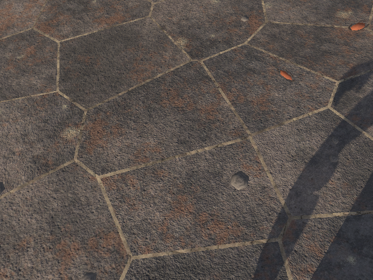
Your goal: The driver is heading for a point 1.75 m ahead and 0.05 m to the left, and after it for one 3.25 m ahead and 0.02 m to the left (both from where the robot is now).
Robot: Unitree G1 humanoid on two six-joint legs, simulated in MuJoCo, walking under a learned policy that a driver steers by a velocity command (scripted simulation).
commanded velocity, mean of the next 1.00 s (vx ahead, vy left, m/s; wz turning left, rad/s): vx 0.10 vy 0.00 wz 0.00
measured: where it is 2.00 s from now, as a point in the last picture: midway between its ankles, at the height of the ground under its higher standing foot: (161, 215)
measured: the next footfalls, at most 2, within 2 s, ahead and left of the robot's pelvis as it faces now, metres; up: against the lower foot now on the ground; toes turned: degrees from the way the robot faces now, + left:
left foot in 0.34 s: +0.08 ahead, +0.14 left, +0.00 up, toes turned -18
right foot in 0.64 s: +0.01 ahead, -0.09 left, +0.00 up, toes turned -2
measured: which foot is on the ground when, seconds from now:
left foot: up 0.00-0.32, down 0.34-0.66, up 0.68-1.00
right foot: down 0.00-0.34, up 0.36-0.62, down 0.64-1.00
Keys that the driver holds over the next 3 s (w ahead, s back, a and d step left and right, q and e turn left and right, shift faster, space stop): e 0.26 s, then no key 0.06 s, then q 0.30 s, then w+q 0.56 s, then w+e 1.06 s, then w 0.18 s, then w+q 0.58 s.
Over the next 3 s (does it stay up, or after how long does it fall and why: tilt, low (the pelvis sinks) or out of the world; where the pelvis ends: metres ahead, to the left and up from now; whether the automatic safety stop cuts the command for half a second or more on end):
stays up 1.13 0.06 -0.01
